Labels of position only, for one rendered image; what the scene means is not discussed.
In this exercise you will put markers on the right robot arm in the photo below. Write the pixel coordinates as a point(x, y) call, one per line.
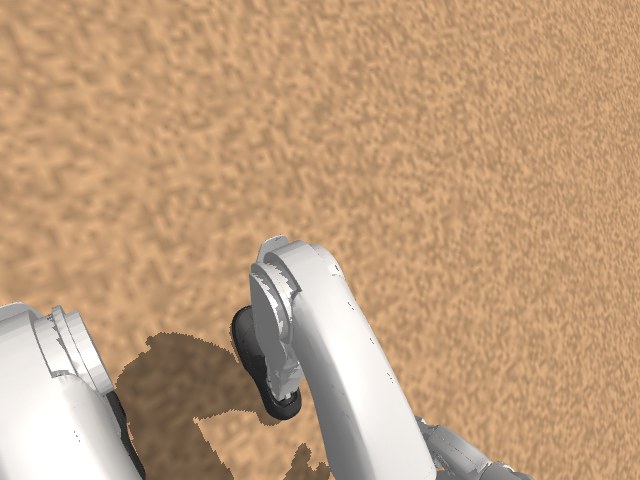
point(502, 471)

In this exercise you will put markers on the right robot hand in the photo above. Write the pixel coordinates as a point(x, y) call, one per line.
point(460, 459)

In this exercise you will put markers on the right robot foot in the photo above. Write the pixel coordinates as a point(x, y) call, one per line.
point(253, 361)

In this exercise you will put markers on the left robot foot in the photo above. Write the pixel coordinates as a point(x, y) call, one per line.
point(121, 418)

